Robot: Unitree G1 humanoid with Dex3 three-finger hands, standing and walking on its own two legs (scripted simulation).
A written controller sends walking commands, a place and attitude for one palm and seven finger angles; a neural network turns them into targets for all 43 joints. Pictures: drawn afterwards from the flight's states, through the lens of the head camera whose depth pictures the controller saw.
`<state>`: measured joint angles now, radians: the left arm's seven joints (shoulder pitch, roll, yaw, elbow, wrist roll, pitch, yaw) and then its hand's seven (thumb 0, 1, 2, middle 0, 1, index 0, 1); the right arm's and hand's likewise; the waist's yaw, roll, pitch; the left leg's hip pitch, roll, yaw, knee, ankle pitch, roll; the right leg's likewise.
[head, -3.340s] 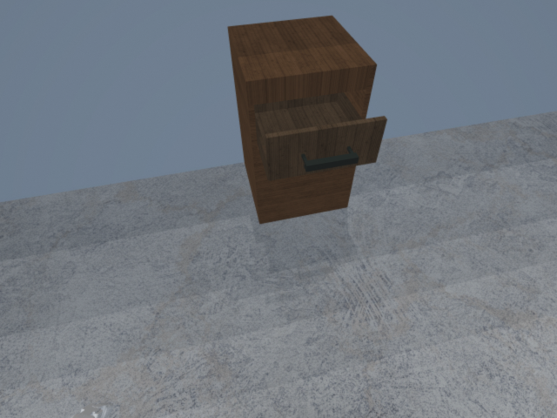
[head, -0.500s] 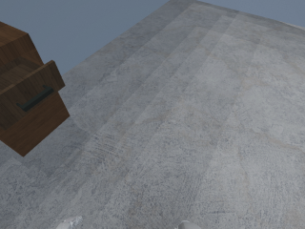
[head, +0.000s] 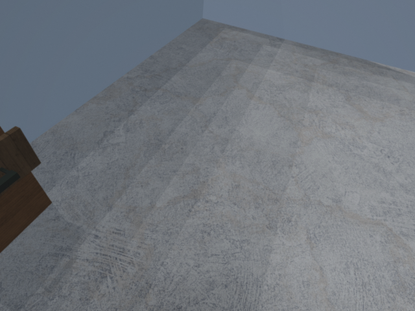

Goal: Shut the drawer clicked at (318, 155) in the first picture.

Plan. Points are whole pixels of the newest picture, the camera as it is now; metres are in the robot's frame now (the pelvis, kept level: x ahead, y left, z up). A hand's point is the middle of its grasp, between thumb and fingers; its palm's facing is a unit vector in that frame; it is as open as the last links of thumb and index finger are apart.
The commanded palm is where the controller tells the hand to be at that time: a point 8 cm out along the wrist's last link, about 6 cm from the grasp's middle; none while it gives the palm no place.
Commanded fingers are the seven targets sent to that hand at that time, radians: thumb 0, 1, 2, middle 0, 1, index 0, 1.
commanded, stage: walk to a spot facing it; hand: left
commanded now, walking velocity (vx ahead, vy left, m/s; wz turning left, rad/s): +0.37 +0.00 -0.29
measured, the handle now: out of the picture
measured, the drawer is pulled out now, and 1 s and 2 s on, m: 0.18 0.18 0.18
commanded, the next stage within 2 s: turn to face it in 0.72 s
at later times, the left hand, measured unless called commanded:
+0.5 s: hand (167, 235) +0.33 +0.12 -0.17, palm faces -0.22 -0.96 -0.18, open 7.3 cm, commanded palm none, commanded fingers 0.00 0.90 0.90 -0.20 -0.30 -0.20 -0.30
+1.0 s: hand (169, 221) +0.39 +0.12 -0.19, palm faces +0.00 -0.99 -0.14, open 7.3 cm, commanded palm none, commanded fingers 0.00 0.90 0.90 -0.20 -0.30 -0.20 -0.30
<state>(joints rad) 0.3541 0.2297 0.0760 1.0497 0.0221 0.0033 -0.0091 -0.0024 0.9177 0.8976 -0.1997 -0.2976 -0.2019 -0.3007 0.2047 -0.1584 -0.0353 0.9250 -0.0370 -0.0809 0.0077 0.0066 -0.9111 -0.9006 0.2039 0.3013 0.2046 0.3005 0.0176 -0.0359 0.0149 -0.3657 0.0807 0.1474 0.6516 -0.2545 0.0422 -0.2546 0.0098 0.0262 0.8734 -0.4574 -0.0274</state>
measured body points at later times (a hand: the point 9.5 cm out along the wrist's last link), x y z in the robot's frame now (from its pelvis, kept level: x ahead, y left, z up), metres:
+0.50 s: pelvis +0.20 -0.04 +0.00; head +0.24 -0.05 +0.45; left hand +0.34 +0.17 -0.15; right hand +0.01 -0.19 -0.14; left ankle +0.06 +0.09 -0.72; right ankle +0.29 -0.15 -0.72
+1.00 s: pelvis +0.40 -0.05 +0.00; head +0.42 -0.02 +0.44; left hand +0.39 +0.17 -0.17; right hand +0.47 -0.31 -0.13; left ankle +0.50 +0.03 -0.73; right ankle +0.29 -0.16 -0.71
